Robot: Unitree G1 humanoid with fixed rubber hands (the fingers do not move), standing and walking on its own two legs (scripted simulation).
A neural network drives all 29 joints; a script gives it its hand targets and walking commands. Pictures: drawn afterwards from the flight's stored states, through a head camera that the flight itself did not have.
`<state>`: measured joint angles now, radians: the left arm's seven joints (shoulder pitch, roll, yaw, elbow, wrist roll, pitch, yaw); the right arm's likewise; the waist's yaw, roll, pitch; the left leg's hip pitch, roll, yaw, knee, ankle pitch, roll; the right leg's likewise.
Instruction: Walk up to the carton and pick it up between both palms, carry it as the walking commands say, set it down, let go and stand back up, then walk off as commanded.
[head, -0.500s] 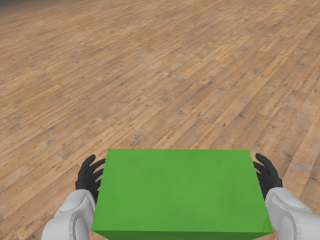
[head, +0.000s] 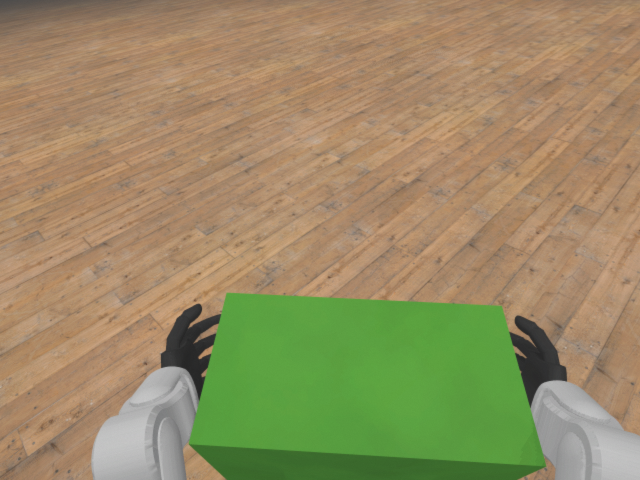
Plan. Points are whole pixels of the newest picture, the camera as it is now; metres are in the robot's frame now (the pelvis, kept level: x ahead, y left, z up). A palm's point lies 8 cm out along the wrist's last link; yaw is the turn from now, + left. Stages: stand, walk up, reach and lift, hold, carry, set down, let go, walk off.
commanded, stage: carry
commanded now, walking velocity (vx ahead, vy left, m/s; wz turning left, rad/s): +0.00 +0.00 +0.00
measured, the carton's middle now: (354, 411) +0.22 +0.00 +0.02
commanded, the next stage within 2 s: none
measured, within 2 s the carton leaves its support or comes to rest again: neither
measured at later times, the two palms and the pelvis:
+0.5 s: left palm (169, 367) +0.23 +0.20 +0.09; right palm (507, 356) +0.25 -0.17 +0.09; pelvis +0.02 +0.01 +0.00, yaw +1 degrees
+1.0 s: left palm (177, 331) +0.28 +0.21 +0.10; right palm (490, 323) +0.29 -0.17 +0.09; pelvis +0.06 +0.01 +0.00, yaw +1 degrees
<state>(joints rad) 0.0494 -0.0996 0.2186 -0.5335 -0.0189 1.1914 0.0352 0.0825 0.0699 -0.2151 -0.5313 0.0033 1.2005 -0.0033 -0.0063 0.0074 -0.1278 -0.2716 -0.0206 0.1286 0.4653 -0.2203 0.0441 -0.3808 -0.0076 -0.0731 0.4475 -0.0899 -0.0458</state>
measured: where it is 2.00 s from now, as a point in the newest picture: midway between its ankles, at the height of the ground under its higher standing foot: outside the picture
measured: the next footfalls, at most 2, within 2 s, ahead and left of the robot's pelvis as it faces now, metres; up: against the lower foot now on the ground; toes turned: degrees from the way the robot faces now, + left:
none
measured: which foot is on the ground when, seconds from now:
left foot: down 0.00-1.00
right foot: down 0.00-1.00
